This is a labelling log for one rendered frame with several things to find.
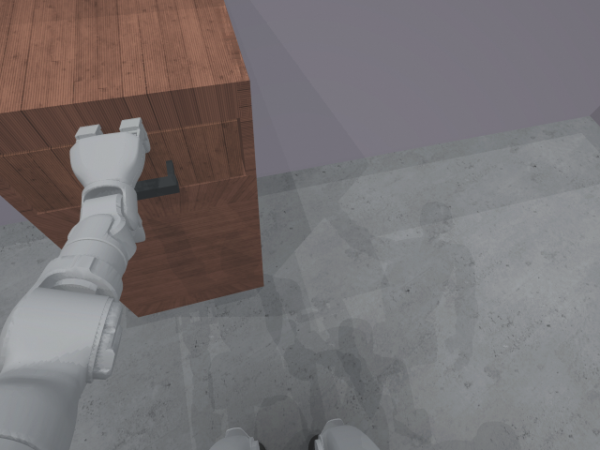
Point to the left robot upper arm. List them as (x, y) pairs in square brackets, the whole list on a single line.
[(60, 342)]

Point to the handle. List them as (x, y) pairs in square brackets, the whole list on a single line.
[(159, 186)]

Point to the robot right shin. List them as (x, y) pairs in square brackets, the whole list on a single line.
[(332, 423)]

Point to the left robot forearm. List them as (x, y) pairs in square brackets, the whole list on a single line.
[(97, 251)]

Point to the cabinet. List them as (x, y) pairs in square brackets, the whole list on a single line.
[(66, 64)]

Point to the robot left hand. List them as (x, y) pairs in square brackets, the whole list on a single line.
[(118, 156)]

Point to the drawer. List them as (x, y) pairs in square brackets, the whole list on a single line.
[(199, 153)]

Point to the robot right thigh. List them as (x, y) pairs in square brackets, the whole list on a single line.
[(344, 438)]

